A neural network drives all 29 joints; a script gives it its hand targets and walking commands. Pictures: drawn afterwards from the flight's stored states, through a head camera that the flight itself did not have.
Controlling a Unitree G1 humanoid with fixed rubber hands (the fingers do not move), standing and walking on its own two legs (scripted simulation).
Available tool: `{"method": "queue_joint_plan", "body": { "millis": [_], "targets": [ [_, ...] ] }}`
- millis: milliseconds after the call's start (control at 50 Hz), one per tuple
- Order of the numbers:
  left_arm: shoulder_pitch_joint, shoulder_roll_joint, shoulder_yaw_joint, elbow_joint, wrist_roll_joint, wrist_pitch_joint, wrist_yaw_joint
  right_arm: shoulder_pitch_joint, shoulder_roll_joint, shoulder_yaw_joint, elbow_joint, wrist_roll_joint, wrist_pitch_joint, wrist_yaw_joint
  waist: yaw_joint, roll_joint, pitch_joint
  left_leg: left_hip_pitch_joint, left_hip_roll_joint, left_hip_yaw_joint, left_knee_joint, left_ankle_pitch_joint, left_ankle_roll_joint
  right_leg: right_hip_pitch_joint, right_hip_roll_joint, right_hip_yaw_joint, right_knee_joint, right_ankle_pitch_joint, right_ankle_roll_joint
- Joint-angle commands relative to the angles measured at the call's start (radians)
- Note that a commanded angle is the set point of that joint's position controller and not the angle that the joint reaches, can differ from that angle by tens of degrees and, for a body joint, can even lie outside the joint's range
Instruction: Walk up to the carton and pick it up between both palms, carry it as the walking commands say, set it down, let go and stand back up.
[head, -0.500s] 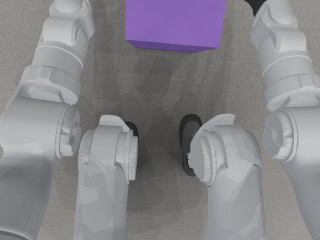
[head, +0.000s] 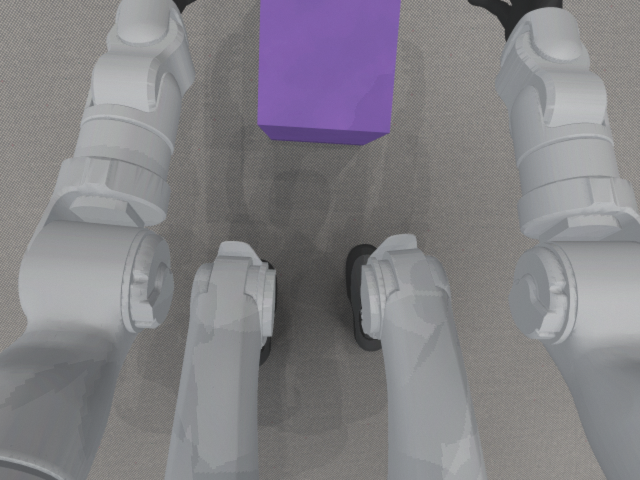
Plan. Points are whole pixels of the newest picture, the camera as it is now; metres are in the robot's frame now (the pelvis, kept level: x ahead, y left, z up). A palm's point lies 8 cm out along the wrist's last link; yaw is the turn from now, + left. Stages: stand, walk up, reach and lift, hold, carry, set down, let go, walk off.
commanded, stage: set down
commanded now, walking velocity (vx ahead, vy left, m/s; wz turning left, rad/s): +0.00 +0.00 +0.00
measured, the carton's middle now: (325, 42) +0.59 -0.03 -0.35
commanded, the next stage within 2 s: let go in 0.82 s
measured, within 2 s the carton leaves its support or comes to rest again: neither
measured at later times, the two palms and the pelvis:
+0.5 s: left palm out of the picture +0.55 +0.14 +0.01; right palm out of the picture +0.53 -0.22 +0.03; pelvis +0.05 +0.00 +0.14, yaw -1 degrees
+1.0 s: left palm out of the picture +0.52 +0.15 +0.08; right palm out of the picture +0.51 -0.21 +0.09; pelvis +0.06 -0.01 +0.22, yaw +0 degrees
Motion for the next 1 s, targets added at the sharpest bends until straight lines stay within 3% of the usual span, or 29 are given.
{"method": "queue_joint_plan", "body": {
  "millis": [0, 40, 60, 120, 140, 160, 200, 220, 240, 260, 300, 340, 360, 380, 400, 460, 500, 520, 560, 600, 640, 660, 680, 740, 780, 820, 840, 900, 980],
  "targets": [
    [-0.276, 0.091, 0.048, -0.17, 0.052, -0.038, -0.015, -0.214, -0.056, -0.027, -0.118, -0.034, -0.041, 0.014, 0.029, 0.096, -1.457, 0.56, -0.02, 0.072, -0.239, 0.261, -0.022, 0.748, 0.014, -0.023, -0.223, 0.317, 0.029],
    [-0.273, 0.035, 0.027, -0.128, 0.057, -0.048, -0.027, -0.186, -0.119, -0.106, -0.067, -0.094, -0.054, 0.019, -0.045, 0.125, -1.426, 0.546, -0.008, 0.046, -0.276, 0.26, -0.039, 0.676, 0.018, -0.043, -0.247, 0.292, 0.02],
    [-0.217, 0.094, 0.089, -0.1, 0.109, -0.05, -0.023, -0.227, -0.082, -0.085, -0.148, -0.096, -0.054, 0.014, 0.01, 0.052, -1.454, 0.558, -0.013, 0.046, -0.295, 0.269, -0.025, 0.709, 0.022, -0.03, -0.271, 0.295, 0.039],
    [-0.063, 0.021, 0.115, 0.052, 0.145, -0.058, -0.042, -0.081, 0.002, -0.1, -0.014, -0.118, -0.072, 0.04, 0.036, 0.044, -1.165, 0.393, -0.026, 0.068, -0.382, 0.235, -0.023, 0.686, 0.026, -0.04, -0.325, 0.299, 0.051],
    [-0.044, -0.017, 0.112, 0.0, 0.115, -0.068, -0.053, -0.103, 0.014, -0.096, -0.095, -0.121, -0.088, 0.045, 0.018, -0.031, -1.22, 0.385, -0.029, 0.072, -0.385, 0.294, -0.023, 0.751, 0.022, -0.032, -0.352, 0.357, 0.06],
    [-0.066, -0.041, 0.064, -0.023, 0.123, -0.078, -0.062, -0.072, 0.027, -0.125, -0.089, -0.141, -0.095, 0.051, -0.023, 0.037, -1.199, 0.457, -0.02, 0.045, -0.413, 0.351, -0.028, 0.636, 0.022, -0.05, -0.367, 0.379, 0.054],
    [-0.17, 0.04, 0.111, -0.287, 0.101, -0.098, -0.048, -0.12, -0.033, -0.118, -0.245, -0.13, -0.095, 0.035, -0.004, 0.026, -1.472, 0.485, -0.036, 0.069, -0.421, 0.411, -0.037, 0.925, 0.024, -0.008, -0.372, 0.542, 0.049],
    [-0.093, 0.05, 0.082, -0.17, 0.11, -0.089, -0.047, -0.016, -0.008, -0.106, -0.107, -0.097, -0.085, 0.039, 0.015, 0.048, -1.444, 0.553, -0.025, 0.053, -0.432, 0.455, -0.037, 0.904, 0.021, -0.02, -0.361, 0.558, 0.062],
    [-0.08, -0.071, 0.001, -0.27, 0.047, -0.089, -0.041, -0.034, -0.06, -0.123, -0.25, -0.131, -0.119, 0.03, -0.086, 0.0, -1.611, 0.751, -0.027, -0.001, -0.446, 0.581, -0.031, 0.935, 0.037, -0.066, -0.372, 0.631, 0.053],
    [-0.129, 0.047, 0.065, -0.322, 0.086, -0.086, -0.035, -0.062, -0.111, -0.109, -0.236, -0.128, -0.098, 0.039, -0.041, 0.006, -1.614, 0.731, -0.021, 0.027, -0.466, 0.49, -0.054, 0.939, 0.029, -0.056, -0.409, 0.564, 0.058],
    [-0.108, -0.01, 0.031, -0.346, 0.052, -0.06, -0.023, -0.118, -0.114, -0.14, -0.345, -0.145, -0.1, 0.038, -0.1, -0.003, -1.567, 0.833, -0.023, -0.008, -0.5, 0.558, -0.046, 0.883, 0.039, -0.088, -0.461, 0.549, 0.052],
    [-0.061, 0.046, 0.076, -0.457, 0.105, -0.052, -0.003, -0.041, -0.133, -0.15, -0.414, -0.121, -0.087, 0.039, -0.034, 0.073, -1.696, 1.011, -0.012, -0.019, -0.578, 0.658, -0.06, 0.958, 0.034, -0.073, -0.502, 0.62, 0.055],
    [0.022, -0.002, 0.036, -0.265, 0.128, -0.036, -0.009, 0.046, -0.042, -0.1, -0.29, -0.084, -0.078, 0.047, -0.009, 0.149, -1.493, 0.955, -0.009, -0.003, -0.602, 0.622, -0.061, 0.876, 0.034, -0.076, -0.539, 0.571, 0.057],
    [0.027, 0.03, 0.09, -0.373, 0.156, -0.042, -0.005, -0.031, -0.117, -0.101, -0.452, -0.059, -0.077, 0.048, 0.076, 0.201, -1.63, 1.054, -0.025, 0.017, -0.589, 0.672, -0.058, 0.946, 0.034, -0.024, -0.562, 0.597, 0.043],
    [0.014, 0.017, 0.058, -0.425, 0.122, -0.035, -0.005, 0.035, -0.06, -0.055, -0.373, -0.065, -0.066, 0.071, 0.042, 0.1, -1.604, 1.078, -0.007, -0.026, -0.626, 0.694, -0.053, 0.921, 0.027, -0.06, -0.568, 0.603, 0.058],
    [0.003, -0.026, 0.025, -0.38, 0.111, -0.04, -0.043, 0.116, 0.042, -0.02, -0.221, -0.038, -0.055, 0.103, 0.031, 0.172, -1.43, 1.022, -0.007, -0.012, -0.699, 0.618, -0.055, 0.923, 0.02, -0.029, -0.666, 0.561, 0.041],
    [0.079, -0.08, -0.008, -0.397, 0.07, -0.053, -0.044, 0.061, 0.049, 0.011, -0.457, -0.018, -0.082, 0.096, 0.013, 0.022, -1.617, 1.079, -0.007, -0.021, -0.697, 0.786, -0.033, 1.126, 0.021, -0.02, -0.69, 0.799, 0.052],
    [0.104, 0.005, 0.069, -0.313, 0.138, -0.063, -0.037, 0.113, 0.046, -0.04, -0.373, -0.055, -0.087, 0.083, 0.047, 0.071, -1.445, 0.999, -0.027, -0.002, -0.743, 0.714, -0.017, 1.038, 0.015, -0.022, -0.71, 0.748, 0.068],
    [0.107, -0.019, 0.115, -0.162, 0.156, -0.055, -0.052, 0.18, 0.007, -0.1, -0.108, -0.133, -0.069, 0.098, 0.015, 0.04, -1.212, 0.856, -0.006, -0.004, -0.822, 0.475, -0.041, 1.038, 0.004, -0.012, -0.772, 0.541, 0.059],
    [0.097, -0.054, 0.145, -0.16, 0.181, -0.075, -0.083, 0.135, 0.022, -0.15, -0.142, -0.206, -0.087, 0.103, -0.02, -0.034, -1.104, 0.675, -0.021, 0.023, -0.874, 0.395, -0.033, 1.107, 0.012, -0.01, -0.82, 0.535, 0.055],
    [0.038, -0.003, 0.18, -0.246, 0.213, -0.111, -0.085, 0.09, 0.027, -0.188, -0.233, -0.214, -0.103, 0.082, 0.014, 0.035, -1.194, 0.818, -0.018, 0.031, -0.923, 0.393, -0.035, 1.132, 0.011, -0.019, -0.856, 0.51, 0.07],
    [0.071, -0.041, 0.209, -0.216, 0.219, -0.134, -0.09, 0.055, 0.101, -0.129, -0.253, -0.213, -0.122, 0.082, 0.066, -0.072, -1.092, 0.712, -0.022, 0.02, -0.954, 0.499, -0.024, 1.159, 0.002, 0.006, -0.885, 0.628, 0.074],
    [0.018, -0.036, 0.181, -0.221, 0.202, -0.124, -0.094, 0.036, 0.06, -0.196, -0.246, -0.218, -0.12, 0.079, 0.0, 0.003, -1.199, 0.84, -0.013, 0.005, -0.967, 0.443, -0.024, 1.19, 0.011, -0.004, -0.893, 0.574, 0.069],
    [0.145, -0.093, 0.195, -0.015, 0.237, -0.116, -0.106, 0.068, 0.116, -0.159, -0.168, -0.253, -0.123, 0.087, 0.044, 0.003, -1.067, 0.838, -0.009, 0.028, -0.988, 0.406, -0.023, 1.113, -0.006, -0.014, -0.95, 0.465, 0.072],
    [0.063, -0.109, 0.166, -0.15, 0.238, -0.121, -0.109, 0.054, 0.059, -0.218, -0.179, -0.277, -0.129, 0.076, -0.015, -0.002, -1.179, 0.885, 0.003, 0.012, -0.995, 0.438, -0.042, 1.203, 0.002, -0.005, -0.964, 0.522, 0.059],
    [0.093, -0.089, 0.211, -0.153, 0.294, -0.122, -0.098, 0.073, 0.071, -0.198, -0.19, -0.276, -0.129, 0.098, 0.051, 0.089, -1.189, 0.991, 0.002, 0.014, -1.001, 0.456, -0.06, 1.14, 0.002, -0.01, -0.956, 0.477, 0.061],
    [0.079, -0.024, 0.242, -0.194, 0.294, -0.129, -0.085, 0.083, 0.046, -0.22, -0.231, -0.313, -0.129, 0.086, 0.013, -0.065, -1.259, 0.997, 0.006, -0.028, -1.016, 0.518, -0.039, 1.193, 0.016, -0.025, -0.965, 0.564, 0.079],
    [0.34, -0.096, 0.156, -0.353, 0.299, -0.143, -0.056, 0.362, 0.017, -0.165, -0.342, -0.32, -0.156, 0.084, 0.014, 0.028, -1.699, 1.209, 0.007, 0.0, -1.0, 0.771, -0.066, 1.586, 0.01, -0.01, -0.913, 0.893, 0.054],
    [0.484, -0.091, 0.1, -0.59, 0.291, -0.103, -0.041, 0.54, 0.019, -0.089, -0.511, -0.278, -0.103, 0.112, 0.021, 0.036, -1.83, 1.404, -0.008, 0.001, -1.016, 0.906, -0.071, 1.652, 0.03, -0.02, -0.93, 0.965, 0.056]
  ]
}}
